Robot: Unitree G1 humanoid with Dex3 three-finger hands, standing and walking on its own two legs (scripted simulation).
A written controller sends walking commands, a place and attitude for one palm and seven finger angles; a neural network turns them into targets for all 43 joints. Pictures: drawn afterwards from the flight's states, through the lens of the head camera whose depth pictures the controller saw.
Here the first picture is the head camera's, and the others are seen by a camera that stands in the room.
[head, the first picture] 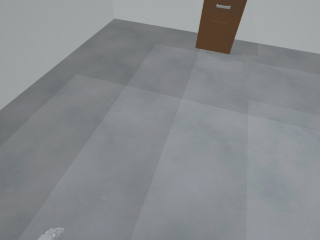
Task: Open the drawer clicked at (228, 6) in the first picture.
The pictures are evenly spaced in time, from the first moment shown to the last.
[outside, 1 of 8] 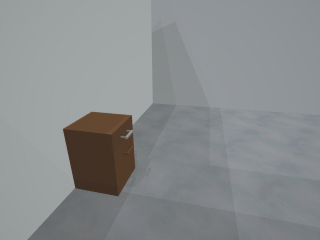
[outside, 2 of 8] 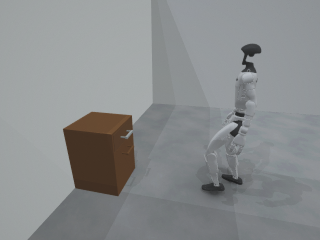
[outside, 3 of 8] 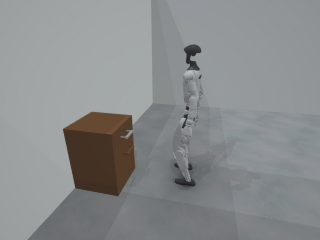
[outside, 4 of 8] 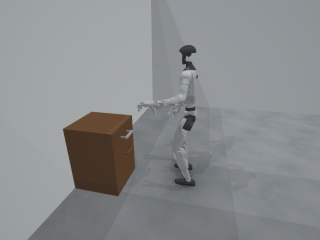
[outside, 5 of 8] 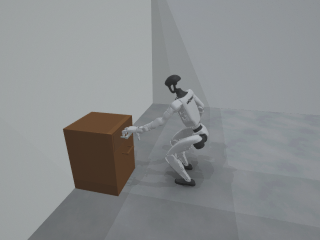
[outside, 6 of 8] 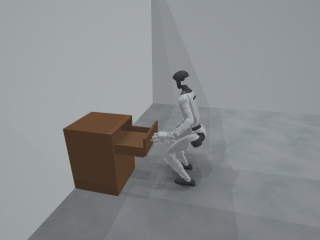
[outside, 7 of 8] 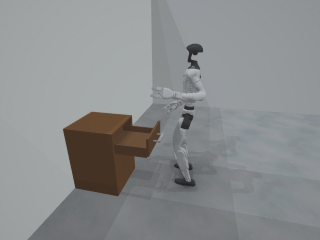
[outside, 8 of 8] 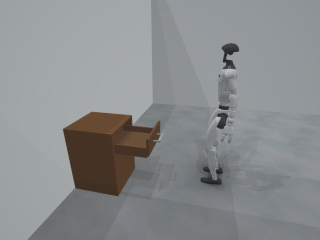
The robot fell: no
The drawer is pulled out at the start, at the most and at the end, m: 0.00 0.30 0.30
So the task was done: yes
